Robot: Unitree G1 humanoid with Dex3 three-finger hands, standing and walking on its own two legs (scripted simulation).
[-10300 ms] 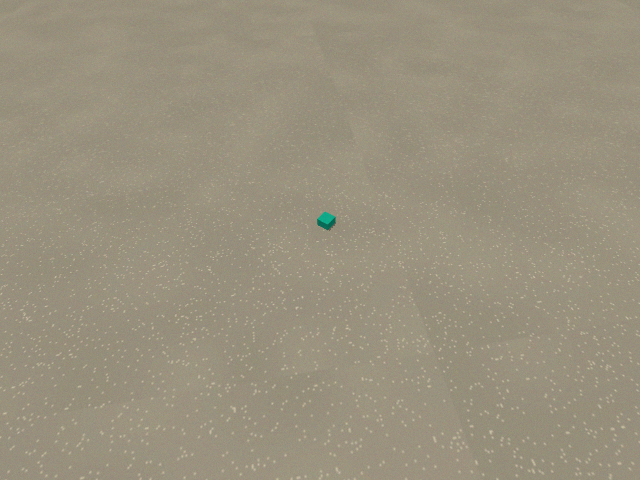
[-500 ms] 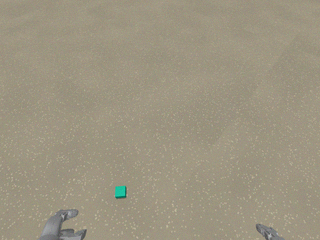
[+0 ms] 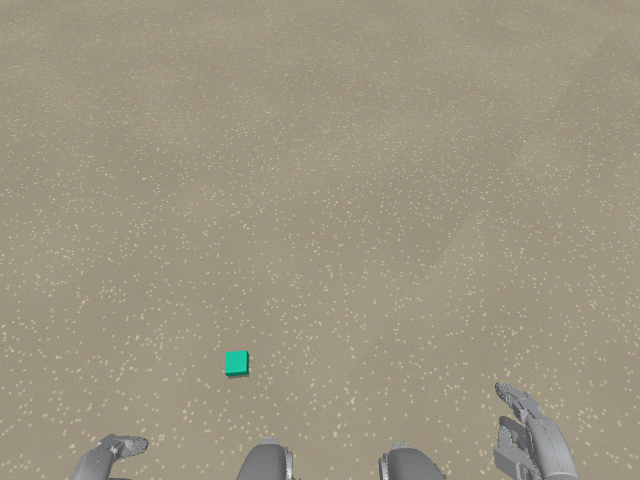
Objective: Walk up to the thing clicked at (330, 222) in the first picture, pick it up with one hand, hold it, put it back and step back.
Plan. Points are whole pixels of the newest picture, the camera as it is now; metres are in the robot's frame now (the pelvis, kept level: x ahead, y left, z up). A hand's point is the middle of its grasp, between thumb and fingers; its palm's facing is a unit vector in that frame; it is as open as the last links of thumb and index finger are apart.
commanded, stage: rise first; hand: left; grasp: from above
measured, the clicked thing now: (237, 363) +0.44 +0.25 -0.67
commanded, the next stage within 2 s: none
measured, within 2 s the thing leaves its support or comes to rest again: neither
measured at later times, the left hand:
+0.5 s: hand (158, 454) +0.19 +0.29 -0.27, palm faces -0.38 -0.62 -0.68, open 12.3 cm
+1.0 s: hand (184, 398) +0.31 +0.31 -0.43, palm faces -0.47 -0.17 -0.86, open 12.3 cm
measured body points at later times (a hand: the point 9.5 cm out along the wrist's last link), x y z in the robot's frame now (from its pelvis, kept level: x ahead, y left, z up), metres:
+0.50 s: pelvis -0.04 +0.00 -0.13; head +0.12 +0.02 +0.29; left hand +0.21 +0.32 -0.23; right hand +0.16 -0.26 -0.23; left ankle +0.01 +0.13 -0.66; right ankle -0.01 -0.15 -0.66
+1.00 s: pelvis -0.09 +0.00 -0.30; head +0.13 +0.02 +0.09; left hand +0.33 +0.32 -0.38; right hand -0.01 -0.29 -0.43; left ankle +0.01 +0.13 -0.66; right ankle -0.01 -0.15 -0.66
